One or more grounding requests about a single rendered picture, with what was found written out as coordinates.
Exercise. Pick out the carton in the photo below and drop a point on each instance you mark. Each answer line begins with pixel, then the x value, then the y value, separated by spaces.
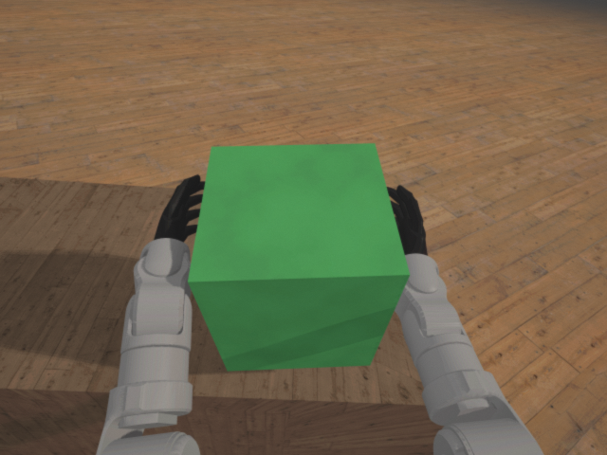
pixel 297 260

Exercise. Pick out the robot right hand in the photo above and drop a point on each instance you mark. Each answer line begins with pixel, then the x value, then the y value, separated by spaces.
pixel 409 221

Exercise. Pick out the left robot forearm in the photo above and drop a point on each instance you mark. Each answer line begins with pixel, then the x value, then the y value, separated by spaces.
pixel 153 387

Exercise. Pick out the pedestal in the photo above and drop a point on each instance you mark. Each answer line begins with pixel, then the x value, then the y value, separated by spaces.
pixel 67 257

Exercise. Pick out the right robot forearm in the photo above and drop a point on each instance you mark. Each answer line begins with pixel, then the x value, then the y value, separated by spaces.
pixel 456 387

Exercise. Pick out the robot left hand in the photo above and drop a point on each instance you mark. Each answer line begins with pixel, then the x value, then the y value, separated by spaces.
pixel 174 219

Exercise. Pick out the left robot upper arm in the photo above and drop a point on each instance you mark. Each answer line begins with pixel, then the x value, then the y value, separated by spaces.
pixel 170 443

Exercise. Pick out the right robot upper arm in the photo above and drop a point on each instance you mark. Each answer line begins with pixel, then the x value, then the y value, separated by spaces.
pixel 490 437

